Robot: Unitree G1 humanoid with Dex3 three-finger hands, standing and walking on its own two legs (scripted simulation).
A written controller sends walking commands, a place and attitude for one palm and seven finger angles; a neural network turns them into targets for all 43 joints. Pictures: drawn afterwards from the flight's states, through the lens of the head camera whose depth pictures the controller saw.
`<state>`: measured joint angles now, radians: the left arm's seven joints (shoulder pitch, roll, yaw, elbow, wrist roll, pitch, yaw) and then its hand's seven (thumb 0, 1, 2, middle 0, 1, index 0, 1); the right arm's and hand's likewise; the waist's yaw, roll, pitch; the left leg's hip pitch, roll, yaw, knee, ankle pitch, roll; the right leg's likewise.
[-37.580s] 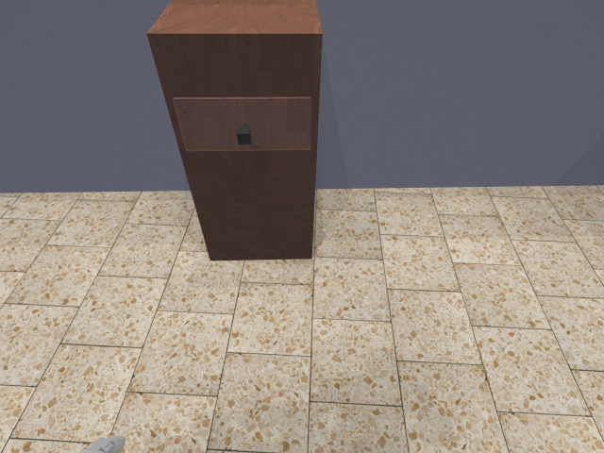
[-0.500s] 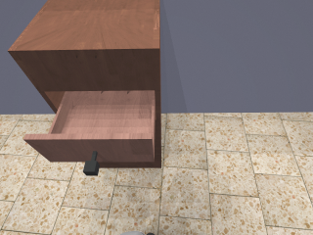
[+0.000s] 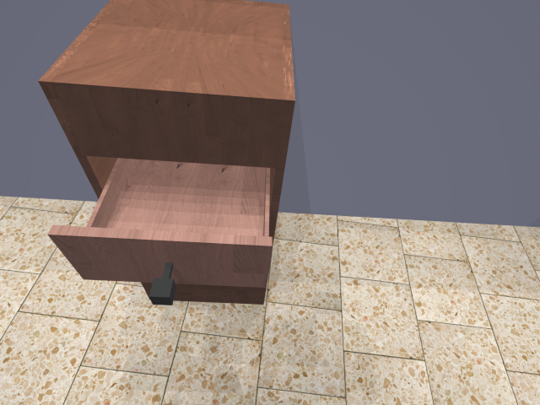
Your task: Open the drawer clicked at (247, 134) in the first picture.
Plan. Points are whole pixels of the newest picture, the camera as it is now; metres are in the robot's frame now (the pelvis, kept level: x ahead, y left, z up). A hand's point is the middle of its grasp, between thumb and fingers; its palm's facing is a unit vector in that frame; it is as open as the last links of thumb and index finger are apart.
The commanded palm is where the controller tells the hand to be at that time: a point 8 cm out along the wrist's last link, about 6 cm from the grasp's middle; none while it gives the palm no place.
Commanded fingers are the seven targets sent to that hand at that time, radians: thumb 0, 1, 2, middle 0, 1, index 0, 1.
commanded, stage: come to a stop and stand still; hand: left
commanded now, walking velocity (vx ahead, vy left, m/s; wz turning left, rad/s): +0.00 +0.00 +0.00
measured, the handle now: (165, 282) +0.33 +0.22 -0.11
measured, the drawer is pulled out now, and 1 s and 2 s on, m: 0.19 0.19 0.19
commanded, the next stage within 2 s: look again from close up in 0.48 s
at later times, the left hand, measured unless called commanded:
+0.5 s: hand out of the picture +0.04 +0.19 -0.17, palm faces +0.05 -0.98 -0.21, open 7.3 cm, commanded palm none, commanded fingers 0.00 0.90 0.90 -0.20 -0.30 -0.20 -0.30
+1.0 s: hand out of the picture +0.01 +0.20 -0.17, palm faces +0.03 -0.98 -0.20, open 7.4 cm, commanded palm none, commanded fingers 0.00 0.90 0.90 -0.20 -0.30 -0.20 -0.30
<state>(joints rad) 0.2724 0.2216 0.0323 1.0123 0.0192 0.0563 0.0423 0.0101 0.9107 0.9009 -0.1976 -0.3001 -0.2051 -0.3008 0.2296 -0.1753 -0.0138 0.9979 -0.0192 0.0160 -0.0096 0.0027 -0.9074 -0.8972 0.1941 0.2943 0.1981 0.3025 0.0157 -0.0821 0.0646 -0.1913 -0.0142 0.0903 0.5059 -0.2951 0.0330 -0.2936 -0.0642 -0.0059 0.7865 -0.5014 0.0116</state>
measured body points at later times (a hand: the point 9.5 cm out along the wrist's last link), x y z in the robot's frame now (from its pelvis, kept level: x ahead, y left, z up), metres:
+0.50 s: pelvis +0.03 +0.01 +0.01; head +0.03 +0.02 +0.46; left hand +0.04 +0.24 -0.15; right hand +0.01 -0.20 -0.15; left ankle -0.01 +0.10 -0.73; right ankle +0.00 -0.10 -0.73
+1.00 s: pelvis +0.01 +0.03 +0.00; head +0.02 +0.02 +0.45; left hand +0.01 +0.25 -0.15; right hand +0.02 -0.19 -0.16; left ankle -0.01 +0.10 -0.73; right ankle +0.00 -0.10 -0.73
